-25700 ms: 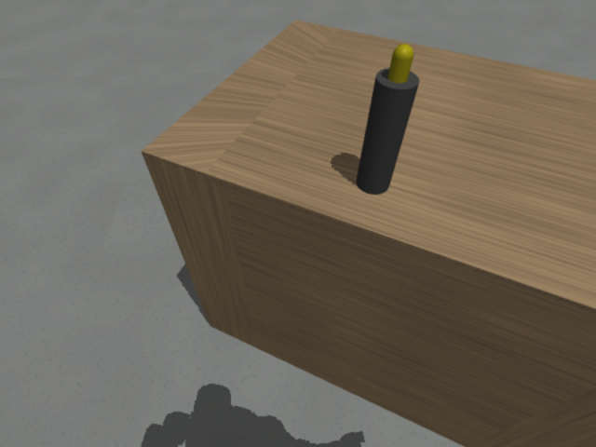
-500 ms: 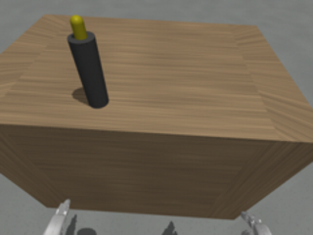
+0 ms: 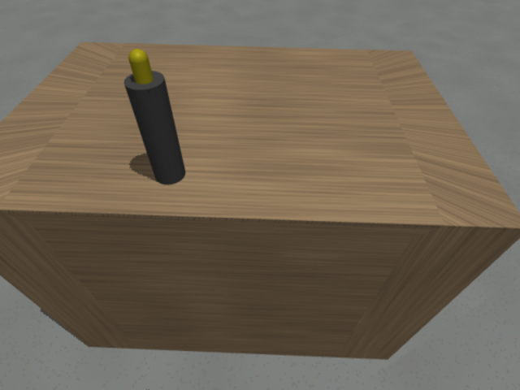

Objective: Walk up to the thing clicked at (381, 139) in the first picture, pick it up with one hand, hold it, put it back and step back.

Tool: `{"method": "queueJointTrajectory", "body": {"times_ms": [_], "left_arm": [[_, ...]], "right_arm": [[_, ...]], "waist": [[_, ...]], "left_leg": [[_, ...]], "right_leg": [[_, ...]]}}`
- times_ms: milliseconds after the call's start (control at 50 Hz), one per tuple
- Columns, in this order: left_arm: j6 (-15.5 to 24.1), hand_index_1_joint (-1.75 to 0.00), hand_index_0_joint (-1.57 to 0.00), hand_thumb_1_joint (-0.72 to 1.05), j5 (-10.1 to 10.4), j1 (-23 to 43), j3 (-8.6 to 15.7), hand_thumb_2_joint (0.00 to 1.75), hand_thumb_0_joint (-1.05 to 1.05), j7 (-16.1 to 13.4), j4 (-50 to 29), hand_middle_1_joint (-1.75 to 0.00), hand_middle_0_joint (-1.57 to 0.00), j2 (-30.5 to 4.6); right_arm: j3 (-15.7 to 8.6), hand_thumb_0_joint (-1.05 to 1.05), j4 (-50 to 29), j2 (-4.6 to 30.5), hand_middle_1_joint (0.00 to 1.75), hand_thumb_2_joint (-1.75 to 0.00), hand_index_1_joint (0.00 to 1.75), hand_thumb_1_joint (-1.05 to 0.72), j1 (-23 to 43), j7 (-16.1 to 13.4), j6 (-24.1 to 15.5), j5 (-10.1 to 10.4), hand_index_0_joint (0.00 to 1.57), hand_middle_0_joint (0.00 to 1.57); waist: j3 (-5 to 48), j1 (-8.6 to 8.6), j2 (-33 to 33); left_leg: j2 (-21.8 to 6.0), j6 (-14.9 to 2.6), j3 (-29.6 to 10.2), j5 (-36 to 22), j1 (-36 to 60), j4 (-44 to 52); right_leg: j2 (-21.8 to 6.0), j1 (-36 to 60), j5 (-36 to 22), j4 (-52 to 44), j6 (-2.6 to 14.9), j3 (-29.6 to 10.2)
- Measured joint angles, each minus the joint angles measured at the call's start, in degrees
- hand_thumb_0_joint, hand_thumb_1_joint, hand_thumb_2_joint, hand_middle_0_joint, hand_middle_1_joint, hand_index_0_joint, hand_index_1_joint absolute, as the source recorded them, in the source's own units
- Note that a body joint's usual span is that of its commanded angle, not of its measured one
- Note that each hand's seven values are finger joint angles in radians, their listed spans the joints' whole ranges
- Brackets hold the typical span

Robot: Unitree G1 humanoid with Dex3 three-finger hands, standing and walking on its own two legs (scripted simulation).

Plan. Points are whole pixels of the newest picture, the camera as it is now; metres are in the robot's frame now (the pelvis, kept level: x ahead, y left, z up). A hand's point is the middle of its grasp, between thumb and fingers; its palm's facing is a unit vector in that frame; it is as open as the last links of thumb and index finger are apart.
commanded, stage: home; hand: left
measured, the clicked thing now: (156, 122) +0.49 +0.21 +0.16
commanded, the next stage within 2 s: stand in 1.04 s
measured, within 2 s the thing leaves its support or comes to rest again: neither
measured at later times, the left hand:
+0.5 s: hand out of the picture +0.08 +0.25 -0.15, palm faces -0.06 -0.93 -0.37, open 17.4 cm
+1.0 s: hand out of the picture +0.12 +0.24 -0.14, palm faces -0.06 -0.93 -0.36, open 17.4 cm
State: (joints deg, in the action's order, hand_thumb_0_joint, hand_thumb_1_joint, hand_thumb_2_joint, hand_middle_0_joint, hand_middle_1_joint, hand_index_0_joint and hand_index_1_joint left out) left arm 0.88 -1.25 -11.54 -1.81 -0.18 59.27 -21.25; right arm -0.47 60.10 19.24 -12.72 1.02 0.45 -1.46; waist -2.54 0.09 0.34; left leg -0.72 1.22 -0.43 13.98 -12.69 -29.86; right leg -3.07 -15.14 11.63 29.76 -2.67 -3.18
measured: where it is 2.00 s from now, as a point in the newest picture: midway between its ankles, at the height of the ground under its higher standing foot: outside the picture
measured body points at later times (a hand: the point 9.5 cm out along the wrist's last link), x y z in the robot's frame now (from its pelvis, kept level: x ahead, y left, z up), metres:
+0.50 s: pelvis +0.02 -0.01 +0.01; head +0.03 -0.02 +0.46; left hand +0.09 +0.29 -0.12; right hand +0.08 -0.31 -0.13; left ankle +0.03 +0.13 -0.73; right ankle +0.05 -0.16 -0.73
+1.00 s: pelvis +0.03 -0.01 +0.01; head +0.04 -0.02 +0.46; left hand +0.12 +0.29 -0.11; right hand +0.09 -0.32 -0.13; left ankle +0.03 +0.13 -0.73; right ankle +0.05 -0.16 -0.73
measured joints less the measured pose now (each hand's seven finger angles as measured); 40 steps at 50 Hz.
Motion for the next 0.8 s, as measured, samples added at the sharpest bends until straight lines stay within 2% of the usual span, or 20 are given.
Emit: {"method": "queueJointTrajectory", "body": {"times_ms": [320,800], "left_arm": [[0.03,-0.05,-0.06,-0.53,0.13,2.10,0.46,0.06,-0.01,-0.03,4.39,-0.05,-0.06,0.27],[-0.21,-0.05,-0.06,-0.54,0.63,6.84,0.82,0.05,-0.01,0.08,5.54,-0.05,-0.06,1.15]], "right_arm": [[-0.39,0.01,2.29,1.00,0.30,-0.90,0.30,-0.91,2.82,-0.39,-0.34,0.68,0.20,0.20],[0.17,0.01,4.01,1.17,0.30,-0.90,0.30,-0.91,6.35,-0.81,-0.50,1.07,0.20,0.20]], "waist": [[-0.61,-0.15,-0.82],[-1.03,0.26,-0.68]], "left_leg": [[-0.55,0.50,0.06,-1.60,2.11,4.34],[-1.59,1.22,0.51,-1.89,5.83,8.35]], "right_leg": [[0.44,1.71,-1.42,-3.65,-0.06,0.09],[1.36,4.79,-1.57,-6.88,0.49,-0.05]]}}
